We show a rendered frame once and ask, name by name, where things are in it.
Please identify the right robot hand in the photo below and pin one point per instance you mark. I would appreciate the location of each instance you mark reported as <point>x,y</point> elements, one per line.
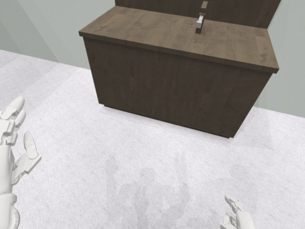
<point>242,219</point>

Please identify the left robot hand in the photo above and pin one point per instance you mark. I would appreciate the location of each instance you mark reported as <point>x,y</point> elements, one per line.
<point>10,122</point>

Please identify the counter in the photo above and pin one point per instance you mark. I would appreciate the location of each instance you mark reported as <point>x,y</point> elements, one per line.
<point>148,58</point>

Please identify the tap lever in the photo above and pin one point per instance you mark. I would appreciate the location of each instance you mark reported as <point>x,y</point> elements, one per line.
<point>199,22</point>

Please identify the robot left forearm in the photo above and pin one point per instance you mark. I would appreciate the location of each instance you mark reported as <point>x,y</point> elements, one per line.
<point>9,215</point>

